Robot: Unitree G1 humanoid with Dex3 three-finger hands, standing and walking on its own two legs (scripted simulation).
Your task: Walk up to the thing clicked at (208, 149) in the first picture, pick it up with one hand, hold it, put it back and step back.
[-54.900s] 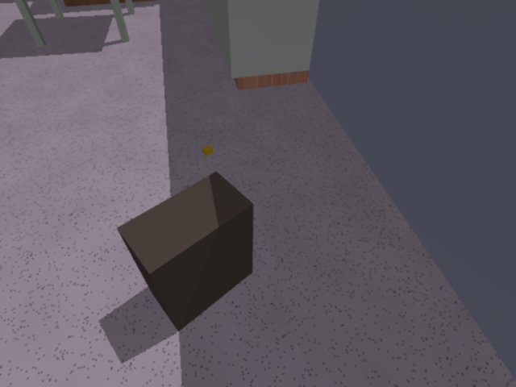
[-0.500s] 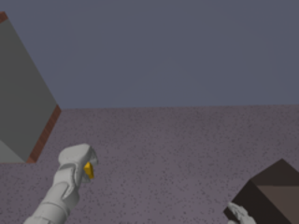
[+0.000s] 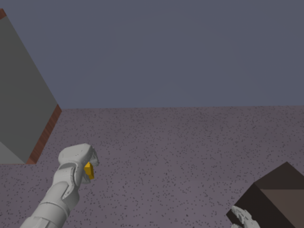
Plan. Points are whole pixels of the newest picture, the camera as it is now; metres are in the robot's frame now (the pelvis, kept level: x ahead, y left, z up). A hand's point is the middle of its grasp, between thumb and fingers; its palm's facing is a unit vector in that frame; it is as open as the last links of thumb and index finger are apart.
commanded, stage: hold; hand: left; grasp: from above
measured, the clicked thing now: (85, 170) +0.31 +0.23 -0.06
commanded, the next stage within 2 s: crouch in 0.22 s
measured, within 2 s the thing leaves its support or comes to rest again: neither
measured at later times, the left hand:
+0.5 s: hand (82, 169) +0.30 +0.23 -0.04, palm faces -0.40 -0.12 -0.91, open 6.3 cm
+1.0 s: hand (95, 188) +0.33 +0.25 -0.25, palm faces -0.40 -0.01 -0.92, open 5.8 cm
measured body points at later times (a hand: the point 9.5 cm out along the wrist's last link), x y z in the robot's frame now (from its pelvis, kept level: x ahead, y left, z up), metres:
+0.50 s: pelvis +0.01 +0.00 +0.00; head +0.02 -0.02 +0.45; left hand +0.32 +0.23 +0.01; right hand +0.16 -0.25 -0.11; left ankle +0.01 +0.13 -0.73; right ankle +0.01 -0.13 -0.73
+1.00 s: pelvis -0.04 +0.01 -0.13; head +0.09 +0.02 +0.30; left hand +0.34 +0.25 -0.20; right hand +0.04 -0.28 -0.25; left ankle +0.01 +0.13 -0.73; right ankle +0.01 -0.13 -0.73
